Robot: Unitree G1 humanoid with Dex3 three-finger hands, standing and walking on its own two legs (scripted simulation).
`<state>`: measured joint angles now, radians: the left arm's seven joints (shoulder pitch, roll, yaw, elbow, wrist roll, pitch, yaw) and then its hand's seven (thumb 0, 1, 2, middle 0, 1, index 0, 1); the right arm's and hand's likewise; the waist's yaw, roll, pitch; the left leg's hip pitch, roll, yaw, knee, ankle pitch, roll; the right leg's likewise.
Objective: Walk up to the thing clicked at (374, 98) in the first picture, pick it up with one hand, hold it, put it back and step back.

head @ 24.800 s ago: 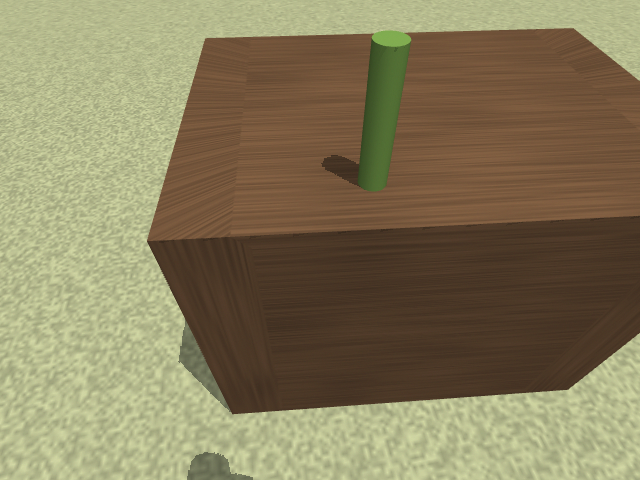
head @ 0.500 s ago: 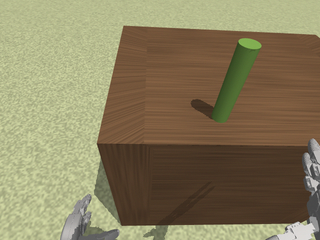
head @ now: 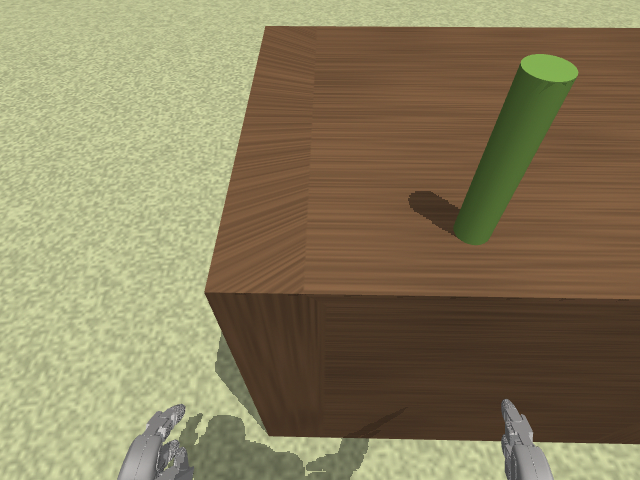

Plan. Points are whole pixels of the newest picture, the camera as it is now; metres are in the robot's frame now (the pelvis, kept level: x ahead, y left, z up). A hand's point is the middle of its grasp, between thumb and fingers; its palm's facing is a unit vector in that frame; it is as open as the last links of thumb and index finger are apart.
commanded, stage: home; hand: right
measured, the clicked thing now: (502, 165) +0.45 -0.19 +0.15
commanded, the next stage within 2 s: none
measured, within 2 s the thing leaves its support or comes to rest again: neither
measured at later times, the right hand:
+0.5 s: hand out of the picture +0.15 -0.20 -0.12, palm faces -0.06 +0.95 -0.32, open 17.5 cm
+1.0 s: hand out of the picture +0.03 -0.27 -0.14, palm faces -0.11 +0.93 -0.35, open 17.5 cm
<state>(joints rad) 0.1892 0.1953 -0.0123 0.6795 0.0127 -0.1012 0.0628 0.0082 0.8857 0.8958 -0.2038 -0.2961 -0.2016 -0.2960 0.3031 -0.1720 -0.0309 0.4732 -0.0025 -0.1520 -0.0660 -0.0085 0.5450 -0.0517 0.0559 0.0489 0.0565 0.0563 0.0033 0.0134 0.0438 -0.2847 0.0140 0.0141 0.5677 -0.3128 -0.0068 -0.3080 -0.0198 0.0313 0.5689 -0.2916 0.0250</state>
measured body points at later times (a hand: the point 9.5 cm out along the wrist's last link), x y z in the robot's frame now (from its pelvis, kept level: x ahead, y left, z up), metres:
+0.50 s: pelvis +0.00 +0.00 +0.00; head +0.01 +0.00 +0.45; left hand +0.14 +0.26 -0.11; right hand +0.15 -0.25 -0.10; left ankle -0.01 +0.12 -0.73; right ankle +0.00 -0.14 -0.73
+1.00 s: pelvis -0.03 -0.01 +0.01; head -0.04 -0.01 +0.46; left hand +0.00 +0.29 -0.12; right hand +0.04 -0.31 -0.12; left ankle -0.01 +0.12 -0.73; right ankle +0.00 -0.14 -0.73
